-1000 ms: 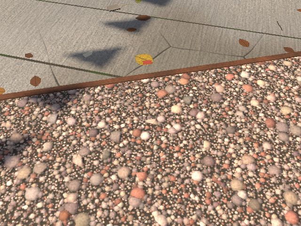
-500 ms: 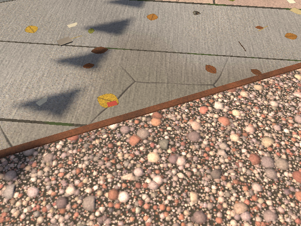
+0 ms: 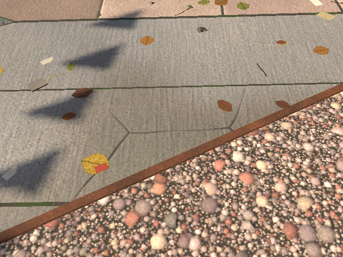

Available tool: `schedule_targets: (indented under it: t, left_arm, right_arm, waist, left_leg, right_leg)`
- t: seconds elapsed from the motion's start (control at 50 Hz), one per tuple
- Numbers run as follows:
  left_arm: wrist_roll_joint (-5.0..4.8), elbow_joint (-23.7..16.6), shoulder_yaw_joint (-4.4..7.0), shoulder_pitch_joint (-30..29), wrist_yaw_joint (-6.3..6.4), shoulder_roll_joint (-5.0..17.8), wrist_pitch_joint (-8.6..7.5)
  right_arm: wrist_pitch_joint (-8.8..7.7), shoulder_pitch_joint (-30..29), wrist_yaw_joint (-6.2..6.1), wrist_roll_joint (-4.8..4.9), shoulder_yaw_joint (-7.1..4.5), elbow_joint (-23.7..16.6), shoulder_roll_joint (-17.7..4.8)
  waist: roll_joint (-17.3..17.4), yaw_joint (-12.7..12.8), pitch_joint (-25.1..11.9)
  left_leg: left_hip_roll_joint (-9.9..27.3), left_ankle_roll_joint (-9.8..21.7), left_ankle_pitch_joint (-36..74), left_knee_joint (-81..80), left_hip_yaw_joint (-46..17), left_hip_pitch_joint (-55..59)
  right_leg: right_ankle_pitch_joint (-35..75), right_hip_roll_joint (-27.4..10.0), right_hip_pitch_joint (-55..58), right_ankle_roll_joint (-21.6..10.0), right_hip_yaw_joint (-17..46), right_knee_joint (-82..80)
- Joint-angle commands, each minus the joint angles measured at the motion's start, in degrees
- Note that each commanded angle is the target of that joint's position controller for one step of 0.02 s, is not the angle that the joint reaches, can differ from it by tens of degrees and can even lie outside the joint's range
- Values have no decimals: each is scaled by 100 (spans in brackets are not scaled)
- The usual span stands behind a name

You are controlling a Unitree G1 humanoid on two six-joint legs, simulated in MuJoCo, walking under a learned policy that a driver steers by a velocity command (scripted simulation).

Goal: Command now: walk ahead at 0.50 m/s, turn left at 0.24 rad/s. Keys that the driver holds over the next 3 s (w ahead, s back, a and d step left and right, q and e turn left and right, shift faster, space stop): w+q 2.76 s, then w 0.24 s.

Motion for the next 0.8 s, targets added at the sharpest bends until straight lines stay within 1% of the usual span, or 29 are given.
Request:
schedule_targets:
  t: [0.02, 0.06, 0.1, 0.14, 0.18, 0.2, 0.24, 0.26, 0.28, 0.3, 0.32, 0.34, 0.36, 0.38, 0.4, 0.42, 0.44, 0.46, 0.5, 0.52, 0.56, 0.6, 0.64, 0.7, 0.72, 0.74, 0.76, 0.78, 0.8]
  left_arm:
    - [26, -252, 175, -155, 101, 789, -141]
    - [13, -241, 160, -185, 141, 816, -139]
    - [-11, -170, 167, -32, 174, 883, -128]
    - [-44, -55, 184, 194, 197, 946, -70]
    - [-85, 18, 204, 333, 222, 988, 44]
    - [-102, 19, 217, 320, 243, 1025, 108]
    - [-120, -49, 259, 159, 308, 1186, 211]
    - [-121, -88, 279, 82, 347, 1263, 261]
    - [-121, -124, 285, -16, 376, 1319, 305]
    - [-135, -192, 257, -124, 401, 1300, 299]
    - [38, -414, 51, 412, 325, 606, 180]
    - [-38, -548, -70, 404, 201, 479, -82]
    - [-273, -683, 49, -280, 95, 926, -274]
    - [-337, -790, 33, -550, 67, 944, -369]
    - [-220, -746, 47, -584, 104, 899, -387]
    - [-99, -712, 106, -525, 137, 976, -332]
    - [-59, -717, 128, -418, 138, 972, -247]
    - [-29, -735, 125, -325, 151, 906, -175]
    - [9, -824, 86, -438, 185, 751, -73]
    - [15, -915, 62, -658, 199, 693, -52]
    - [11, -1048, 7, -1102, 193, 565, -57]
    - [-39, -1163, -22, -1476, 154, 520, -88]
    - [-106, -1276, 0, -1710, 113, 611, -125]
    - [-134, -1332, 92, -1673, 37, 858, -216]
    - [-142, -1310, 129, -1518, 24, 925, -252]
    - [-138, -1214, 177, -1149, 30, 978, -287]
    - [-72, -1101, 262, -584, 63, 1146, -322]
    - [14, -1033, 345, 278, 111, 1469, -331]
    - [68, -818, 450, 715, 84, 1930, -251]
  right_arm:
    - [14, 76, -8, -30, -67, -257, -294]
    - [-31, -203, 51, -43, -25, -336, -208]
    - [-56, -603, 124, -54, 45, -466, -84]
    - [-65, -892, 196, -51, 84, -620, -45]
    - [-69, -1084, 287, -50, 91, -787, -67]
    - [-71, -1116, 339, -48, 78, -863, -101]
    - [-40, -892, 407, -46, -1, -939, -264]
    - [-8, -549, 416, -47, -77, -909, -406]
    - [14, 127, 399, -37, -203, -785, -646]
    - [33, 1042, 317, -40, -381, -596, -987]
    - [60, 1432, 205, -50, -529, -532, -1574]
    - [-7, 1378, 238, -55, -454, -666, -1501]
    - [-36, 1300, 232, -106, -342, -685, -1082]
    - [-65, 957, 222, -85, -287, -727, -865]
    - [-71, 550, 224, -68, -235, -813, -713]
    - [-72, 272, 206, -103, -175, -913, -545]
    - [-63, 147, 184, -148, -149, -997, -509]
    - [-67, 101, 160, -135, -164, -1031, -561]
    - [-75, 181, 87, -118, -211, -1042, -742]
    - [-65, 249, 45, -104, -237, -1034, -824]
    - [-23, 389, -9, -68, -257, -1014, -869]
    - [26, 576, -31, -56, -263, -980, -878]
    - [64, 765, -34, -38, -268, -919, -882]
    - [113, 836, -65, -36, -257, -915, -803]
    - [126, 776, -74, -50, -263, -942, -808]
    - [140, 669, -75, -55, -244, -986, -744]
    - [127, 628, -64, -79, -170, -1045, -542]
    - [104, 697, -46, -165, -40, -1157, -200]
    - [43, 1578, -37, 17, 49, -1336, 70]
  waist:
    - [-501, -83, -64]
    - [-526, 17, -2]
    - [-476, 207, 119]
    - [-434, 336, 240]
    - [-438, 364, 302]
    - [-470, 313, 286]
    - [-685, 55, 9]
    - [-811, -173, -236]
    - [-815, -562, -599]
    - [-541, -1075, -1057]
    - [820, -731, -1690]
    - [993, -615, -2444]
    - [465, -883, -1960]
    - [95, -728, -1237]
    - [-361, -432, -762]
    - [-343, -227, -541]
    - [-210, -76, -482]
    - [-143, 1, -450]
    - [-65, 12, -359]
    - [-26, -44, -291]
    - [96, -229, -250]
    - [227, -431, -275]
    - [306, -533, -276]
    - [414, -440, -303]
    - [506, -330, -314]
    - [556, -105, -400]
    - [483, 174, -766]
    - [-204, 489, -1557]
    - [-2260, 47, -2100]
  left_leg:
    - [42, -88, 992, -705, -168, -239]
    - [-48, -53, 1700, -1564, 20, -106]
    - [-129, 4, 2063, -2183, 274, -53]
    - [-197, 84, 2014, -2541, 380, -258]
    - [-281, 197, 1641, -2732, 498, -524]
    - [-357, 274, 1365, -2787, 594, -534]
    - [-669, 489, 758, -2765, 900, -24]
    - [-872, 619, 445, -2696, 1037, 460]
    - [-1072, 786, 386, -2800, 1073, 1358]
    - [-1055, 1037, 735, -3227, 692, 2891]
    - [341, 1839, 611, -3217, -1756, 5064]
    - [1186, 2676, -92, -4238, -4503, 6143]
    - [998, 2276, -200, -4472, -3828, 5917]
    - [784, 2024, 93, -4508, -2992, 5086]
    - [534, 1843, 686, -4567, -2377, 4146]
    - [349, 1765, 1246, -4687, -1954, 3472]
    - [226, 1756, 1507, -4815, -1779, 3039]
    - [151, 1773, 1744, -4898, -1630, 2775]
    - [-4, 1743, 2115, -4978, -1250, 2327]
    - [-102, 1674, 2105, -4989, -1099, 2185]
    - [-357, 1445, 1776, -4898, -859, 2029]
    - [-431, 1280, 1328, -4793, -887, 2012]
    - [-308, 1220, 993, -4636, -1173, 2197]
    - [-71, 1130, 676, -4126, -1765, 2720]
    - [-23, 1083, 709, -3941, -1925, 2796]
    - [-111, 986, 806, -3669, -1959, 2767]
    - [-389, 799, 990, -2990, -1766, 2548]
    - [-788, 563, 155, -1376, -1228, 1853]
    - [-1481, 205, -2268, 435, -565, -201]
  right_leg:
    - [2099, -1521, 43, -646, 482, -1041]
    - [1993, -1397, 113, -475, 109, -1116]
    - [1921, -1460, 310, -396, -70, -1204]
    - [2142, -1641, 809, -383, -162, -1113]
    - [2617, -1840, 1389, -360, -241, -847]
    - [3066, -1920, 1601, -324, -294, -650]
    - [4825, -1979, 1815, -198, -445, 20]
    - [5645, -1972, 1828, -130, -501, 598]
    - [5889, -1882, 1596, -28, -554, 1537]
    - [4991, -1625, 727, 181, -634, 2957]
    - [858, -819, -1576, 522, -528, 5082]
    - [-2355, 93, -3080, 600, 745, 6314]
    - [-1983, -326, -3708, 433, 1280, 6433]
    - [-1467, -600, -3789, 322, 1198, 5985]
    - [-1157, -827, -3491, 347, 1122, 5413]
    - [-957, -978, -3073, 417, 1097, 5005]
    - [-845, -1037, -2748, 497, 1090, 4821]
    - [-780, -1056, -2626, 605, 1029, 4564]
    - [-411, -1009, -2536, 813, 873, 3953]
    - [-71, -953, -2537, 898, 821, 3507]
    - [780, -776, -2313, 962, 777, 2504]
    - [1431, -563, -2027, 972, 739, 1735]
    - [1556, -461, -1922, 943, 822, 1376]
    - [1067, -432, -1816, 758, 1013, 996]
    - [807, -431, -1639, 660, 1008, 945]
    - [766, -411, -1176, 532, 922, 743]
    - [742, -610, -238, 329, 1018, 699]
    - [382, -1614, 1216, -29, 2005, 751]
    - [-828, -2864, 2822, -1043, 4862, 131]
